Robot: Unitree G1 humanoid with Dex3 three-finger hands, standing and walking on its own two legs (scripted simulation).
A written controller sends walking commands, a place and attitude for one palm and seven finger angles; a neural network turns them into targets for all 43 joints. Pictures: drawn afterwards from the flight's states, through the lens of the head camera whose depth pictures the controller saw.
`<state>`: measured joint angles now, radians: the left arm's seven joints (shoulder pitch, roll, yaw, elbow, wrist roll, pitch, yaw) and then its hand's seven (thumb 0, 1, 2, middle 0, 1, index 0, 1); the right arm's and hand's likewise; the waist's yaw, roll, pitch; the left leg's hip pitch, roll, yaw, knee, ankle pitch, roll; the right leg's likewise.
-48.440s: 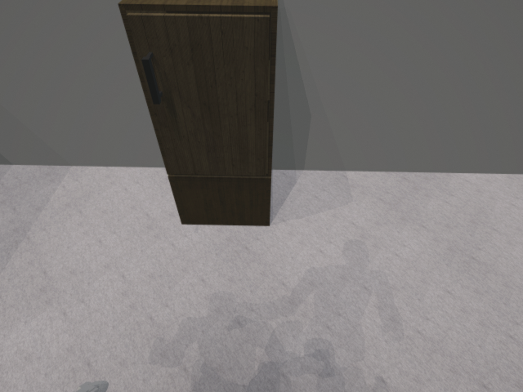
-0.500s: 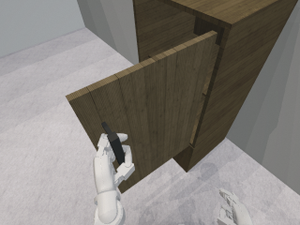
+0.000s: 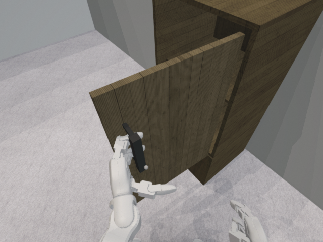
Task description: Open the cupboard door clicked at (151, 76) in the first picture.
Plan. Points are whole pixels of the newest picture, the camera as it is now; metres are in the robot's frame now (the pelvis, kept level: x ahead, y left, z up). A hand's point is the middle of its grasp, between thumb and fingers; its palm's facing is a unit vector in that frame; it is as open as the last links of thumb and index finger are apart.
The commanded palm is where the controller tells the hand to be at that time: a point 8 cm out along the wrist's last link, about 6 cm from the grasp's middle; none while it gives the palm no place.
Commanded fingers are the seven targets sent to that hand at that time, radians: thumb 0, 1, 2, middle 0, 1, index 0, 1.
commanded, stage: open thumb and fingers to let go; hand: left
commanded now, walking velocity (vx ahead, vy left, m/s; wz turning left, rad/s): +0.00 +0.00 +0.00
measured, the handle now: (134, 148) +0.32 +0.08 +0.07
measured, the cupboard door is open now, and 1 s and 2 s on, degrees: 86 88 87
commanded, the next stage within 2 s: slide the hand sideways off the handle in 0.20 s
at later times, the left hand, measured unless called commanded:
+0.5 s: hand (142, 181) +0.25 +0.06 +0.06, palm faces -0.24 -0.97 -0.09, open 16.2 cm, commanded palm +0.24 +0.10 +0.06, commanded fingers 0.00 -0.50 0.30 -0.15 -0.30 -0.15 -0.30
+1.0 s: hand (128, 193) +0.22 +0.08 +0.06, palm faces -0.19 -0.98 -0.01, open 16.1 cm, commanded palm +0.20 +0.15 +0.06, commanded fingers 0.00 -0.50 0.30 -0.15 -0.30 -0.15 -0.30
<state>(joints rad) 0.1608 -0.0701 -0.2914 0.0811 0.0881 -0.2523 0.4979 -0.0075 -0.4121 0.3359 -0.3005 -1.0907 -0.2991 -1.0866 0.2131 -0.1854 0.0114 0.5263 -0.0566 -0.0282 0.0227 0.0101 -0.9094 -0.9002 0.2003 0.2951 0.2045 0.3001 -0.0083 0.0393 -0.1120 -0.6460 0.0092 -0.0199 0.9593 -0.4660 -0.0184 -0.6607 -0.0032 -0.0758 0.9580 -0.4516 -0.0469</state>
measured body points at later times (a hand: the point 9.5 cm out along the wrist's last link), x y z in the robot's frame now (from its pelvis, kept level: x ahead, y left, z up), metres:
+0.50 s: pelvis -0.01 +0.02 +0.00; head +0.03 +0.00 +0.44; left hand +0.25 +0.11 +0.07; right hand +0.17 -0.20 -0.10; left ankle +0.01 +0.13 -0.68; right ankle +0.02 -0.09 -0.68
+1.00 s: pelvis +0.01 +0.02 -0.01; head +0.05 +0.00 +0.44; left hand +0.22 +0.14 +0.07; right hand +0.19 -0.20 -0.08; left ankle +0.01 +0.13 -0.68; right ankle +0.02 -0.09 -0.68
